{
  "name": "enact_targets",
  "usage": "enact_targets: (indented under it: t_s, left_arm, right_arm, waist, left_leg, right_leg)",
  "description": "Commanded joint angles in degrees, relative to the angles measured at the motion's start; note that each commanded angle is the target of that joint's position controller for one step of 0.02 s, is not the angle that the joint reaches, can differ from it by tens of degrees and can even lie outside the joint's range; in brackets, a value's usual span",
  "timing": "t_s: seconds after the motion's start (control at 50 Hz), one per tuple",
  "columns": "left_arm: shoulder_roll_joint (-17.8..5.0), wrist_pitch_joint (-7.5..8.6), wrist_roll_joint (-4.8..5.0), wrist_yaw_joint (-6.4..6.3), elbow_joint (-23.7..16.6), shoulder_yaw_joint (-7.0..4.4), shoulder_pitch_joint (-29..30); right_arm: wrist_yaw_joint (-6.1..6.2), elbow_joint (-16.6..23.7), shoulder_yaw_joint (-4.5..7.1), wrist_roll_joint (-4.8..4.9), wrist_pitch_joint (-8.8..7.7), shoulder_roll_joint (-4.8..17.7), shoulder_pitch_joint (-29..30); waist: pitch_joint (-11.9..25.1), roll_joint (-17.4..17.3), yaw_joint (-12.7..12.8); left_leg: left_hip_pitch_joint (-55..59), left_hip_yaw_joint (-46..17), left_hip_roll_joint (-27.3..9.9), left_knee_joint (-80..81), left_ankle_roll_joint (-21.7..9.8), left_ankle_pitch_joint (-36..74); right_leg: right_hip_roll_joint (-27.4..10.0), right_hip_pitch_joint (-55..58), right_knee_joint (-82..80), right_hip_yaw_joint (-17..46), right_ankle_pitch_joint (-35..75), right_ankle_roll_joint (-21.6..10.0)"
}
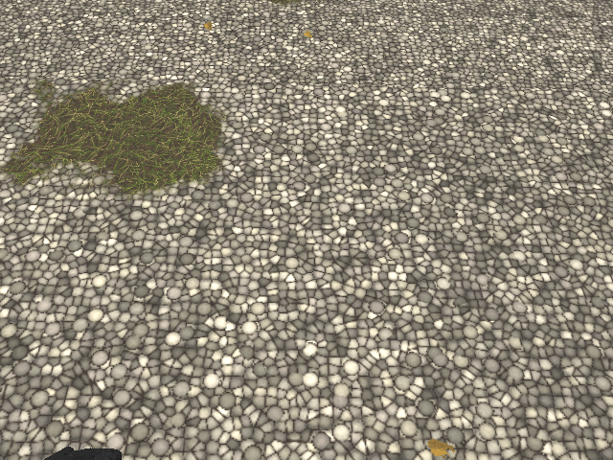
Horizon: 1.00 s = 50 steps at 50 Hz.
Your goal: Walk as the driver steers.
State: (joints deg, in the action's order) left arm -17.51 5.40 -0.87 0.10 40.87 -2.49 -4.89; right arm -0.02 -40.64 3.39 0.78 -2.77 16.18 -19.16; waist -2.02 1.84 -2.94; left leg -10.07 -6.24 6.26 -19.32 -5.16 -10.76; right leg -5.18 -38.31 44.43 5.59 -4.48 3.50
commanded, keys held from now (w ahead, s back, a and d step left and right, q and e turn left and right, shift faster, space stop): w+q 0.66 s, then w+e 0.34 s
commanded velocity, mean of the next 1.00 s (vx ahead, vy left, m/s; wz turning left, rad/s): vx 0.50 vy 0.00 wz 0.40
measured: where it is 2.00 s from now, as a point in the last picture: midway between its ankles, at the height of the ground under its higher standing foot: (219, 219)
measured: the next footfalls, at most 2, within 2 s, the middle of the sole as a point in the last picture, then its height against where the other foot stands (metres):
right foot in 0.18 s outside the picture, level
left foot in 0.70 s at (202, 448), level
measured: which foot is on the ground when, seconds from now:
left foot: down 0.00-0.20, up 0.22-0.68, down 0.70-1.00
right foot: up 0.00-0.16, down 0.18-0.72, up 0.74-1.00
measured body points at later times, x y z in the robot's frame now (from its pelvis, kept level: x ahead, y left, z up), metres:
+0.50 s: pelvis +0.28 -0.04 +0.00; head +0.30 -0.03 +0.45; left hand +0.23 +0.25 -0.12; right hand +0.53 -0.24 -0.09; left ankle +0.35 +0.16 -0.68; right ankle +0.25 -0.15 -0.75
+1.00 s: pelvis +0.52 +0.12 +0.00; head +0.53 +0.13 +0.45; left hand +0.53 +0.42 -0.12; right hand +0.70 -0.10 -0.11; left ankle +0.46 +0.17 -0.75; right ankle +0.71 -0.01 -0.67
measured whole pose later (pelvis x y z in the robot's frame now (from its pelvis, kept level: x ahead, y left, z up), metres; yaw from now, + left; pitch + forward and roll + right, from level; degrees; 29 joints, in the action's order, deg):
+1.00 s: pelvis +0.52 +0.12 +0.00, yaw +22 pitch +0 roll +1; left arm -17.6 2.6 1.6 0.5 47.1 -3.5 -10.9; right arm -0.8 -42.7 3.4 -1.2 -5.1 14.4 -17.7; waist -1.8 2.8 -1.6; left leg -4.1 6.9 3.4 -15.0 -4.1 -11.5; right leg -6.7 -40.3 55.1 5.1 -3.6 1.7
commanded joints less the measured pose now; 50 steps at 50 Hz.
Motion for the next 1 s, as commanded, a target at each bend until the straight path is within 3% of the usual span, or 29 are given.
enact_targets:
  t_s: [0.02, 0.06, 0.12, 0.16, 0.18, 0.2, 0.22, 0.24, 0.26, 0.28, 0.3, 0.32, 0.4, 0.52, 0.6, 0.64, 0.66, 0.68, 0.7, 0.72, 0.74, 0.76, 0.78, 0.8, 0.82, 0.86, 0.9, 0.94, 1.0]
  left_arm:
    - [-2.6, 0.87, 0.55, 0.43, -4.4, -0.37, 5.3]
    - [-3.6, 1.28, 1.09, 0.84, -5.3, -0.7, 7.4]
    - [-5.9, 1.99, 1.29, 1.31, -5.4, -1.68, 6.5]
    - [-7.2, 2.5, 1.21, 1.02, -3.8, -2.72, 0.2]
    - [-9.1, 2.79, 0.37, 0.63, -2.9, -3.56, -6.2]
    - [-13.5, 2.62, -0.68, 0.16, -2.3, -4.67, -13.8]
    - [-13.5, 1.72, 0.45, 0.68, -0.3, -4.96, -17.0]
    - [-8.5, 1.39, 1.22, 0.66, -1.4, -3.68, -14.4]
    - [-6.3, 0.85, 1.0, 0.4, -1.9, -3.04, -12.0]
    - [-5.3, 0.57, 0.55, 0.35, -1.7, -2.57, -9.6]
    - [-4.1, 0.56, 0.27, 0.23, -1.4, -2.16, -8.1]
    - [-3.8, 0.67, 0.09, 0.15, -1.0, -2.03, -7.4]
    - [-5.6, 1.45, 0.56, 0.16, 1.1, -2.86, -7.8]
    - [-8.1, 0.47, 0.91, -0.21, 3.4, -3.34, -9.2]
    - [-10.1, -0.78, 1.97, -0.25, 5.2, -3.89, -12.2]
    - [-11.8, -1.5, 2.53, -0.5, 5.3, -4.39, -12.0]
    - [-12.7, -1.87, 2.79, -0.76, 5.2, -4.71, -11.8]
    - [-12.7, -2.21, 3.07, -0.89, 5.6, -4.54, -12.2]
    - [-10.8, -2.07, 2.64, -0.96, 6.0, -3.57, -13.0]
    - [-3.6, -1.23, -0.03, -0.07, 3.8, -0.93, -17.5]
    - [-3.9, 0.34, 1.14, 0.74, 4.2, -0.22, -18.1]
    - [-9.4, 0.94, 3.96, 1.19, 3.1, -1.98, -10.8]
    - [-8.5, 1.2, 4.58, 1.24, 1.7, -1.64, -7.3]
    - [-7.6, 0.97, 3.52, 0.87, 2.3, -1.55, -6.9]
    - [-7.7, 0.23, 2.81, 0.72, 3.1, -1.87, -8.3]
    - [-5.8, -1.52, 2.75, 0.63, 5.0, -1.77, -12.3]
    - [-4.5, -2.68, 2.74, 0.22, 5.2, -1.73, -11.7]
    - [-3.8, -2.84, 2.57, 0.03, 4.4, -1.76, -8.8]
    - [-2.7, -2.2, 2.25, 0.76, 3.5, -1.54, -5.5]
  right_arm:
    - [0.93, 3.2, 2.97, 0.38, -0.47, 10.4, -0.2]
    - [1.02, 2.4, 3.05, 0.71, -0.17, 10.3, -1.9]
    - [1.36, 2.1, 3.07, 0.7, 0.39, 9.7, -2.0]
    - [1.3, 2.6, 2.82, 0.49, 0.8, 8.6, -0.6]
    - [1.05, 3.3, 1.82, 0.13, 0.68, 5.9, -0.3]
    - [0.98, 4.5, 0.71, 0.25, 0.39, 2.4, -4.7]
    - [1.08, 5.5, 0.25, 1.17, -0.03, 3.1, -8.8]
    - [1.1, 4.4, 1.5, 1.55, 0.1, 8.5, -6.0]
    - [1.05, 5.1, 1.96, 1.06, 0.45, 9.9, -0.7]
    - [0.95, 5.8, 2.02, 0.47, 0.61, 9.3, 2.0]
    - [0.73, 6.2, 2.22, 0.22, 0.77, 8.5, 2.9]
    - [0.41, 6.3, 2.12, 0.61, 1.06, 7.3, 2.4]
    - [0.1, 7.8, 1.43, 0.54, 1.83, 4.2, 4.7]
    - [-1.68, 9.6, 0.53, 0.5, 0.8, 2.5, 13.2]
    - [-3.05, 12.1, 0.5, 0.79, 0.77, 2.7, 18.4]
    - [-3.33, 12.6, 1.33, 0.48, 1.0, 4.4, 17.2]
    - [-3.27, 12.3, 2.11, 0.25, 1.28, 5.8, 14.3]
    - [-2.97, 10.7, 3.23, 0.08, 1.4, 7.4, 7.7]
    - [-1.97, 8.0, 4.79, 0.27, 1.68, 9.8, -1.7]
    - [-0.85, 6.8, 5.68, 0.09, 1.67, 15.9, -6.3]
    - [-1.07, 8.0, 4.77, 0.24, 0.95, 14.7, -7.3]
    - [-1.57, 7.4, 3.51, -0.53, 0.26, 11.0, -5.4]
    - [-1.59, 6.8, 3.04, -0.66, -0.21, 10.1, -2.1]
    - [-1.59, 6.3, 2.41, -0.65, -0.62, 8.1, 1.5]
    - [-1.59, 6.2, 1.8, -0.93, -1.1, 6.1, 4.2]
    - [-1.51, 5.5, 1.75, -1.33, -2.27, 5.4, 6.0]
    - [-1.31, 4.1, 1.95, -1.72, -3.33, 5.8, 6.2]
    - [-0.75, 2.6, 2.06, -2.16, -3.62, 5.8, 5.2]
    - [-0.12, 1.4, 2.04, -2.01, -3.61, 6.1, 5.1]
  waist:
    - [2.0, -6.4, -0.6]
    - [1.8, -6.9, -1.2]
    - [2.0, -8.3, 0.1]
    - [4.0, -9.3, 3.7]
    - [9.7, -7.4, 6.8]
    - [18.5, 3.2, 7.4]
    - [22.0, 17.9, 6.1]
    - [14.4, 9.8, 7.2]
    - [8.3, 5.0, 7.7]
    - [4.2, 2.4, 6.7]
    - [2.3, 3.1, 5.5]
    - [1.5, 4.5, 4.5]
    - [0.4, 3.2, 4.0]
    - [-1.0, 1.5, 6.9]
    - [-2.8, 1.5, 7.9]
    - [-1.2, 2.8, 5.9]
    - [1.2, 3.9, 3.8]
    - [5.0, 3.0, -0.3]
    - [9.7, 0.7, -5.3]
    - [16.4, -13.8, -2.7]
    - [27.1, -14.2, -2.9]
    - [20.3, -7.1, -5.1]
    - [12.4, -6.5, -3.5]
    - [8.1, -4.0, -0.9]
    - [5.8, -5.3, 1.2]
    - [4.9, -6.3, 3.5]
    - [2.6, -5.3, 4.1]
    - [0.6, -4.9, 3.3]
    - [-0.4, -4.8, 2.2]
  left_leg:
    - [-5.5, -8.5, -10.9, 5.6, -7.4, 9.2]
    - [-3.1, -11.5, -12.2, 3.7, -6.9, 6.7]
    - [2.1, -16.8, -14.3, -1.2, -5.8, 5.8]
    - [2.1, -17.5, -12.7, -6.7, -4.1, 9.0]
    - [-1.1, -14.8, -9.7, -16.6, -2.2, 8.8]
    - [-16.2, -7.6, -2.9, -35.1, 1.7, -4.3]
    - [-30.5, -4.0, -1.5, -48.9, 3.5, -24.1]
    - [-35.3, -5.2, -5.3, -54.5, 4.1, -20.3]
    - [-35.6, -2.9, -7.2, -55.4, 4.4, -15.6]
    - [-34.1, -1.9, -8.9, -53.3, 4.6, -11.9]
    - [-32.4, -1.9, -10.6, -50.9, 4.6, -9.5]
    - [-30.0, -1.2, -11.7, -49.5, 4.6, -8.2]
    - [-31.5, 0.2, -13.0, -43.6, 5.6, -3.5]
    - [-29.1, 4.5, -12.1, -25.5, 5.1, 11.8]
    - [-28.2, 7.5, -10.8, -18.4, 3.0, 9.1]
    - [-23.6, 10.2, -8.0, -16.8, 0.7, 3.4]
    - [-18.9, 11.8, -5.8, -16.7, -0.6, 0.5]
    - [-8.4, 12.1, -3.6, -13.7, -2.5, 1.5]
    - [8.0, 9.4, -3.5, -10.9, -4.6, 5.4]
    - [31.3, -15.2, -19.7, -11.4, -11.8, 5.1]
    - [36.1, -39.3, -29.4, -1.5, -18.6, -3.5]
    - [30.4, -31.0, -27.7, 0.5, -14.7, -3.2]
    - [21.2, -21.7, -25.6, 1.2, -12.4, 1.0]
    - [13.2, -15.1, -23.0, 2.3, -10.4, 5.4]
    - [7.5, -10.1, -20.9, 4.2, -9.2, 8.7]
    - [1.8, -5.1, -19.8, 8.3, -8.9, 10.2]
    - [-0.3, -0.1, -19.4, 10.7, -8.4, 13.1]
    - [1.0, 4.0, -18.8, 11.5, -7.5, 14.9]
    - [3.0, 9.4, -17.5, 12.4, -5.4, 15.1]
  right_leg:
    - [4.2, 9.0, -10.1, -3.0, 10.0, 0.7]
    - [4.9, 9.8, -13.4, -1.7, 9.9, 0.1]
    - [5.0, 11.6, -16.6, -0.1, 4.2, -1.9]
    - [5.2, 20.2, -19.7, -1.7, 1.6, -4.3]
    - [0.8, 32.0, -19.0, 1.4, 0.9, -7.0]
    - [-11.5, 52.5, -19.0, 17.7, -4.5, -13.3]
    - [-19.5, 60.0, -25.0, 39.2, -19.0, -18.7]
    - [-18.1, 54.2, -27.2, 36.1, -27.2, -16.8]
    - [-15.7, 47.2, -27.7, 27.1, -23.6, -14.6]
    - [-13.2, 40.3, -29.0, 20.3, -16.4, -13.8]
    - [-11.4, 36.1, -30.3, 15.6, -11.2, -13.4]
    - [-9.9, 33.1, -31.8, 11.6, -8.3, -12.9]
    - [-9.9, 31.7, -35.3, 2.6, 1.6, -14.7]
    - [-8.3, 35.0, -35.4, -9.3, 9.3, -12.7]
    - [-10.4, 40.8, -33.5, -12.4, 14.0, -11.4]
    - [-10.8, 43.4, -27.9, -14.6, 30.1, -10.3]
    - [-10.7, 44.1, -22.4, -15.7, 39.8, -9.7]
    - [-9.9, 41.5, -13.3, -16.5, 44.2, -9.0]
    - [-8.2, 32.4, -1.2, -17.1, 37.9, -7.5]
    - [-1.6, 8.3, 20.5, -16.9, -6.0, -4.5]
    - [5.0, -0.6, 33.1, -5.3, -30.5, -3.9]
    - [2.0, -5.1, 35.6, -1.4, -26.5, -4.7]
    - [-0.2, -5.6, 32.4, -2.2, -21.9, -5.2]
    - [-2.6, -3.3, 28.0, -2.3, -17.8, -4.9]
    - [-4.0, 0.2, 25.0, -1.7, -14.7, -4.4]
    - [-4.3, 5.1, 23.4, -1.3, -10.7, -3.3]
    - [-3.7, 3.4, 20.7, -0.3, -7.0, -2.2]
    - [-2.9, -0.4, 15.7, 1.1, -1.5, -1.5]
    - [-1.6, -0.5, 5.0, 0.0, 8.6, -1.7]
